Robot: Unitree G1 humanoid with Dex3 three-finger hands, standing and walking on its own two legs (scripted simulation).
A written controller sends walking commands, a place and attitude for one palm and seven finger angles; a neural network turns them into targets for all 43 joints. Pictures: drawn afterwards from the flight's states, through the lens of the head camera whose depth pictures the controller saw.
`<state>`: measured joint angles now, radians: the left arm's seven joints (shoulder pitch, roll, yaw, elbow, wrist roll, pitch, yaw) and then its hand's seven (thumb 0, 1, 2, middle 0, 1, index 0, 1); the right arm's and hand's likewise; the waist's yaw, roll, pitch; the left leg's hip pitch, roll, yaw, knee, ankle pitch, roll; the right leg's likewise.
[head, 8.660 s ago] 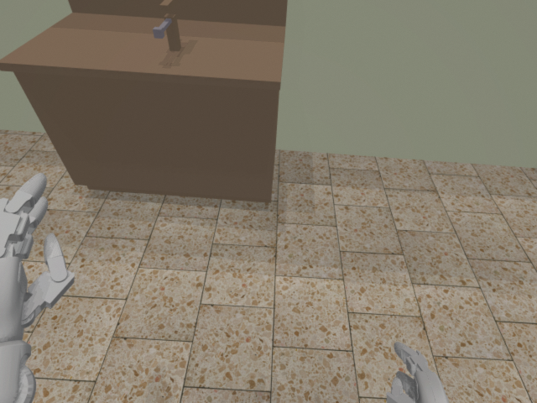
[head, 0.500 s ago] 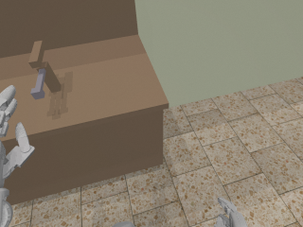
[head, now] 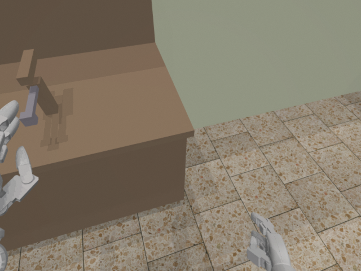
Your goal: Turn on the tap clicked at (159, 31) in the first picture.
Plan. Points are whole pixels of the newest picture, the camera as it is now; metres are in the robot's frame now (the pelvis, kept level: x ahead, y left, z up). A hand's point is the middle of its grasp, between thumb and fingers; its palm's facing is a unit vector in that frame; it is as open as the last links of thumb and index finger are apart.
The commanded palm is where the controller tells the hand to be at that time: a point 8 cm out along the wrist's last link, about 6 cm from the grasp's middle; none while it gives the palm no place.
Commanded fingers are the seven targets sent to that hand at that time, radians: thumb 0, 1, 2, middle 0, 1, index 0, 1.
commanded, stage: come to a stop and stand still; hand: left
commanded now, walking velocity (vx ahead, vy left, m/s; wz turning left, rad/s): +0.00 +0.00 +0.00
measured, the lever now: (29, 118) +0.43 +0.42 +0.07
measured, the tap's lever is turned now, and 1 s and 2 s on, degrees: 0 0 0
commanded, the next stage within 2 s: look again from close up in 0.82 s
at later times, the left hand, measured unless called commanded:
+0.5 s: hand (38, 213) +0.17 +0.22 +0.17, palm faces +0.42 -0.82 -0.40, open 7.4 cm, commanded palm +0.12 +0.25 +0.18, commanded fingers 0.00 0.90 0.90 -0.20 -0.30 -0.20 -0.30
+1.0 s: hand out of the picture +0.20 +0.27 +0.20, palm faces +0.48 -0.73 -0.48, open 7.4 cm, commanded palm +0.11 +0.27 +0.18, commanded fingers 0.00 0.90 0.90 -0.20 -0.30 -0.20 -0.30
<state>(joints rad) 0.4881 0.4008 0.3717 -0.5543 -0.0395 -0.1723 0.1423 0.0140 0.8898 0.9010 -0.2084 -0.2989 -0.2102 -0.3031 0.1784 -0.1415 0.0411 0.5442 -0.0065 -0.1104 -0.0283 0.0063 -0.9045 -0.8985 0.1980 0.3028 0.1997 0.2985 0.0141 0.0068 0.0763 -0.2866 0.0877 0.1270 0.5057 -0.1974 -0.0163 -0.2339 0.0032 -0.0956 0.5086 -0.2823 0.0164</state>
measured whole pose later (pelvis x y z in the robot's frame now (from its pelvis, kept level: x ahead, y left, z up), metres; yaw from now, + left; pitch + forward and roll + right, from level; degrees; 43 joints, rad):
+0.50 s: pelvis -0.04 -0.03 +0.00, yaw +0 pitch -1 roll +0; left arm 0.47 0.35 0.32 -0.45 -0.03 -0.17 0.16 0.01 0.89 0.90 -0.21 -0.30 -0.21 -0.30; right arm 0.23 -0.23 0.01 0.60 0.00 -0.07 -0.08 0.01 -0.91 -0.90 0.19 0.30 0.20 0.30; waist 0.01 0.02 0.01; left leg -0.23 0.04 0.05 0.49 -0.23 -0.01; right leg -0.25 0.04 -0.13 0.44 -0.17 -0.08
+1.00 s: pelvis -0.05 -0.01 +0.00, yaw +1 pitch -1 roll -1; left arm 0.13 0.51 0.41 -0.27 0.02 -0.22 0.08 0.02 0.88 0.90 -0.22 -0.30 -0.22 -0.30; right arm 0.26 -0.20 0.02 0.64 0.00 -0.13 -0.05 0.01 -0.91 -0.90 0.20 0.30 0.20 0.30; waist 0.07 0.00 0.07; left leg -0.28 0.02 0.03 0.51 -0.22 0.01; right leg -0.28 0.04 -0.12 0.42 -0.14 -0.07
